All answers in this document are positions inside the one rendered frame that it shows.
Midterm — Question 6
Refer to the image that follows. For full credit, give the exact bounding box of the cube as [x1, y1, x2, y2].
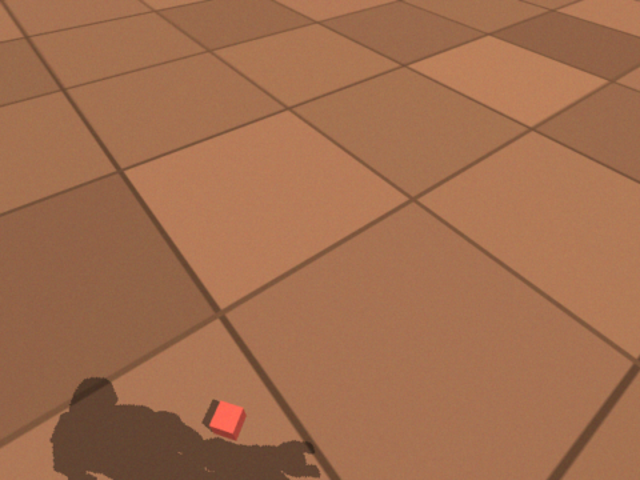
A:
[209, 400, 246, 441]

